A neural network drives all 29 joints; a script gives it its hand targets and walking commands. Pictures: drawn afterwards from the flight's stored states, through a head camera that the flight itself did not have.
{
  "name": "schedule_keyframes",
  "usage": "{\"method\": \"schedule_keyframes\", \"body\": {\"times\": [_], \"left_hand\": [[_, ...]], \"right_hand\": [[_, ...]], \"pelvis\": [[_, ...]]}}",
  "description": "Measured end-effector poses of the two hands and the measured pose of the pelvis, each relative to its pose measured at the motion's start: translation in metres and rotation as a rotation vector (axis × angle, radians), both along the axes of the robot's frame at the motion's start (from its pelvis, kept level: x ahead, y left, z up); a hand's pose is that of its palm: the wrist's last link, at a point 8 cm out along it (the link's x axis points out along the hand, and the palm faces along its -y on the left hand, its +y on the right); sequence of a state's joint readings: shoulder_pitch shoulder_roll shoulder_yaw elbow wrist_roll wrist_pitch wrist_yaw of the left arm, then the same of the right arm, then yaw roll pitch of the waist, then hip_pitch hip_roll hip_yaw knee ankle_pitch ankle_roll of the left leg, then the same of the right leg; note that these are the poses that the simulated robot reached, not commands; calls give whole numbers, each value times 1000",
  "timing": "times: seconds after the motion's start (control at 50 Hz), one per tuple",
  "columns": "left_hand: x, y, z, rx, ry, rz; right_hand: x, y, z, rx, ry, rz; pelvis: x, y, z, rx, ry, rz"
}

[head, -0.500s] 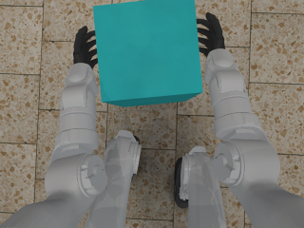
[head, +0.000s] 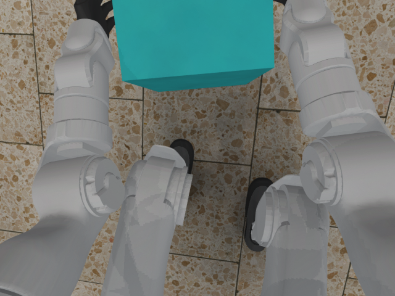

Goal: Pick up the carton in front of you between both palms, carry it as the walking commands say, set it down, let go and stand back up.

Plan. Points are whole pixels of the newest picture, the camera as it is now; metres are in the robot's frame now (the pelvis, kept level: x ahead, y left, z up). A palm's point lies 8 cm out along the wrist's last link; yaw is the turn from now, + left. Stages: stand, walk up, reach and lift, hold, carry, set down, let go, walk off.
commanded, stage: set down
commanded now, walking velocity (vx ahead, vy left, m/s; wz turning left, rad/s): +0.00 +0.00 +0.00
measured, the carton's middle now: (195, 26) +0.52 +0.13 -0.24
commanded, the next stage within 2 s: none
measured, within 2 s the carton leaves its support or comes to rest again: rests again in 0.76 s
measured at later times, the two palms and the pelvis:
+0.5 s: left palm (100, 28) +0.48 +0.27 -0.17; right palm (297, 3) +0.57 -0.02 -0.18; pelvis +0.00 +0.00 -0.01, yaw +1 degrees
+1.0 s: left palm (99, 36) +0.47 +0.28 -0.18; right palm (292, 8) +0.56 -0.02 -0.19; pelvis +0.00 +0.00 -0.02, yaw +1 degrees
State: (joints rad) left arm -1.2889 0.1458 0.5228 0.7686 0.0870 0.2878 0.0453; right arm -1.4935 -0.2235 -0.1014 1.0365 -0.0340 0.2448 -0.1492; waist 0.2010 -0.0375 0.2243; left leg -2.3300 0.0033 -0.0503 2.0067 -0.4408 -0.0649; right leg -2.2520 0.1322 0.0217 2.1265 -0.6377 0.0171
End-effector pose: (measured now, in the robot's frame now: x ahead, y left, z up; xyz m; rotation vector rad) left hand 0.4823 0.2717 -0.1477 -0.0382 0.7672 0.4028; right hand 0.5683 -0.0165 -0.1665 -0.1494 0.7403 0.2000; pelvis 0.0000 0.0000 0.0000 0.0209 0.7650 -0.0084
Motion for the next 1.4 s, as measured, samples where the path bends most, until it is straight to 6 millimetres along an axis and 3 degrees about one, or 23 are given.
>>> {"method": "schedule_keyframes", "body": {"times": [0.34,1.04,1.12,1.24,1.4], "left_hand": [[-3,-4,-14,-6,40,-40],[-15,7,-33,-20,47,-13],[-20,7,-41,-6,49,9],[-27,14,-52,-4,55,59],[-16,29,-33,21,-27,51]], "right_hand": [[-3,-7,-18,3,35,9],[-7,-2,-24,61,-7,96],[-5,-13,-31,23,-23,78],[5,-46,-39,-33,-8,24],[23,-55,-14,-38,-90,14]], "pelvis": [[5,0,-7,11,27,-11],[-1,-1,-20,30,-79,-2],[-5,-1,-21,32,-106,-4],[-4,1,-16,30,-102,-5],[0,7,-12,19,-62,2]]}}
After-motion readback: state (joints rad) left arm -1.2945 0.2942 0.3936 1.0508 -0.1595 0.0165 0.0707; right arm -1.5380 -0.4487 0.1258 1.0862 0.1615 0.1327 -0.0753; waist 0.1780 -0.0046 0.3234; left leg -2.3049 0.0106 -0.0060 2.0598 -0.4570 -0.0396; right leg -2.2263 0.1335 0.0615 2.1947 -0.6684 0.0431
